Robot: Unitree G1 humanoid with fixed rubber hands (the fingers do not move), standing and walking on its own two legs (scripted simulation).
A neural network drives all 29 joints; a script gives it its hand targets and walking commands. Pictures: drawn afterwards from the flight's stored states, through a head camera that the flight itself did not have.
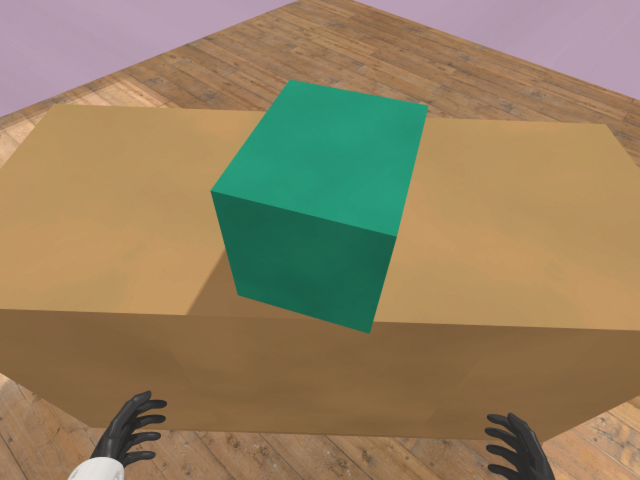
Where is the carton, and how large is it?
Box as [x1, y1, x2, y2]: [210, 80, 428, 333]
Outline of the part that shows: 289,80 210,190 237,293 242,296 369,333 395,241 428,106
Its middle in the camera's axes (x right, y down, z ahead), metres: +0.01 -0.06 +0.59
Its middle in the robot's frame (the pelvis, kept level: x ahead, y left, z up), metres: +0.49 +0.01 +0.05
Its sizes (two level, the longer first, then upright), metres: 0.260 0.213 0.225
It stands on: a pedestal, 0.71 m high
